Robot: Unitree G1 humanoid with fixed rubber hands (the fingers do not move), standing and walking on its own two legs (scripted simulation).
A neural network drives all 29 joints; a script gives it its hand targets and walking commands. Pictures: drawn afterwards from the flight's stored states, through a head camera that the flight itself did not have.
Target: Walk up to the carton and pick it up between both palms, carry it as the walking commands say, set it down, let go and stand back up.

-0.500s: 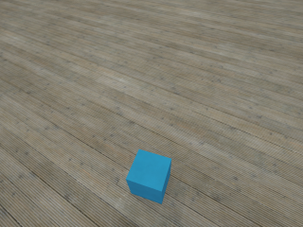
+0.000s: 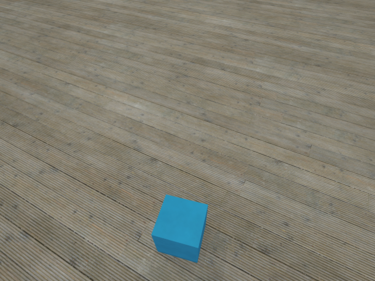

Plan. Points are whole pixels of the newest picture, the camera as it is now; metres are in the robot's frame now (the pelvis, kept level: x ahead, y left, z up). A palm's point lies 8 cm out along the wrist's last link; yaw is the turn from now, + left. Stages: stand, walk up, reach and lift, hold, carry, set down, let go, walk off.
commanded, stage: walk up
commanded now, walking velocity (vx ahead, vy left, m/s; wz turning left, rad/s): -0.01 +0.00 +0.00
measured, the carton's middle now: (181, 229) +0.47 +0.06 -0.66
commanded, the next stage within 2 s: stand in 1.96 s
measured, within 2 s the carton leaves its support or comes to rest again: neither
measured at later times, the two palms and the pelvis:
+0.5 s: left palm out of the picture -0.04 +0.23 -0.13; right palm out of the picture +0.01 -0.25 -0.15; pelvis +0.01 +0.00 +0.00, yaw -4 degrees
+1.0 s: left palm (47, 271) +0.18 +0.37 -0.14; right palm out of the picture +0.05 -0.11 -0.13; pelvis +0.06 +0.14 +0.00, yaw -11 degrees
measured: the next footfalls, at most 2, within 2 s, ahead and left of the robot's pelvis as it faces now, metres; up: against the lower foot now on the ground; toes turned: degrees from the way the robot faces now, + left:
left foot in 0.74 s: +0.12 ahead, +0.28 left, +0.00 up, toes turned -16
right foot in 1.14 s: +0.04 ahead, +0.05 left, +0.00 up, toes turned -14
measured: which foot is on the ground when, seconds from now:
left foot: down 0.00-0.40, up 0.42-0.72, down 0.74-1.00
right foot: down 0.00-0.74, up 0.76-1.00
